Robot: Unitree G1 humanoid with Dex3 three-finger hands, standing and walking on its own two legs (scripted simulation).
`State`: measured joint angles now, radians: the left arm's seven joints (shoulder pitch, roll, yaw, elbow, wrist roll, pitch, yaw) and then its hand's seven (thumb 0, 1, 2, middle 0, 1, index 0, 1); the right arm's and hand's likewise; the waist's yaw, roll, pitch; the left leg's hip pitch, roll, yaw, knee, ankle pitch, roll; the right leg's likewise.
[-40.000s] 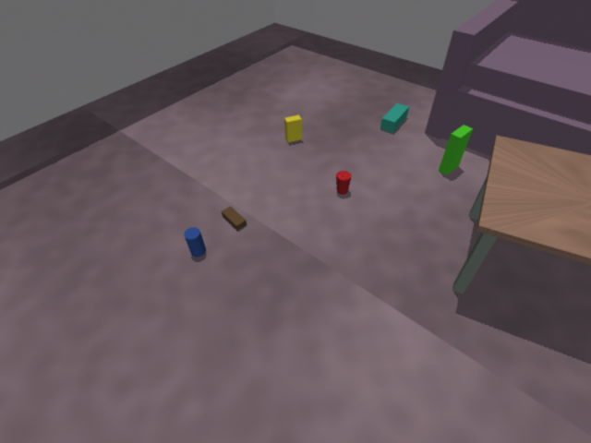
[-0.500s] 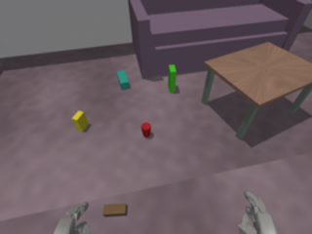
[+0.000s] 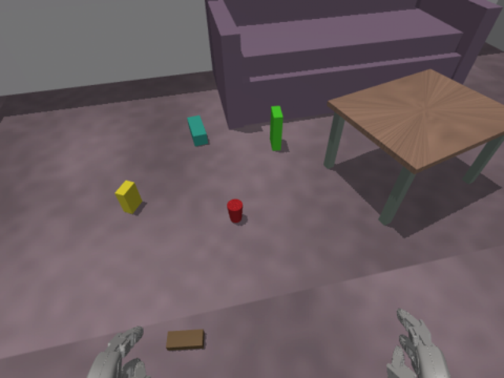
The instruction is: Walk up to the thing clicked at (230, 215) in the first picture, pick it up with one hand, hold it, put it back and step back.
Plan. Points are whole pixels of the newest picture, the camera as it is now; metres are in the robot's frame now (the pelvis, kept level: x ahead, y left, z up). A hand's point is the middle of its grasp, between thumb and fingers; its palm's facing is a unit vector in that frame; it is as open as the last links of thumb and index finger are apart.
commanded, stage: home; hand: left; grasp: from above
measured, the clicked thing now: (185, 339) +0.42 +0.26 -0.70
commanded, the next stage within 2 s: stand in 0.98 s
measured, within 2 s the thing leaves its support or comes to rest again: neither
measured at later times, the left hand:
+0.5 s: hand (145, 374) +0.18 +0.18 -0.04, palm faces +0.04 -0.98 -0.20, open 7.4 cm
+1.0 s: hand (146, 374) +0.18 +0.18 -0.04, palm faces +0.04 -0.98 -0.20, open 7.4 cm
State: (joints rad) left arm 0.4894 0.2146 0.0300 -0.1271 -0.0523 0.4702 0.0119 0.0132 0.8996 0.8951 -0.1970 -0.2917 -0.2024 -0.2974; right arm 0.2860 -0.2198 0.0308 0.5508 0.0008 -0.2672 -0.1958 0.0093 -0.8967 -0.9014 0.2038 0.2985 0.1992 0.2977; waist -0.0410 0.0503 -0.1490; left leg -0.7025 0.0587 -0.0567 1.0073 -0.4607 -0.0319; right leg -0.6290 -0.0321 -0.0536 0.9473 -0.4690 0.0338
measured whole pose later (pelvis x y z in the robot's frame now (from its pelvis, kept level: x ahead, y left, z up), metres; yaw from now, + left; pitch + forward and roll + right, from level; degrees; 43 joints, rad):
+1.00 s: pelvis +0.01 +0.00 +0.00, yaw +0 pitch +10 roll -3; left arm 0.50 0.22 0.03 -0.16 -0.05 0.47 0.02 0.01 0.91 0.90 -0.20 -0.29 -0.20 -0.30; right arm 0.29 -0.22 0.03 0.54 0.00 -0.24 -0.19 0.01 -0.90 -0.90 0.20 0.30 0.20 0.30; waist -0.04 0.05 -0.16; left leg -0.71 0.06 -0.06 1.02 -0.48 -0.03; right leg -0.63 -0.03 -0.05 0.95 -0.49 0.04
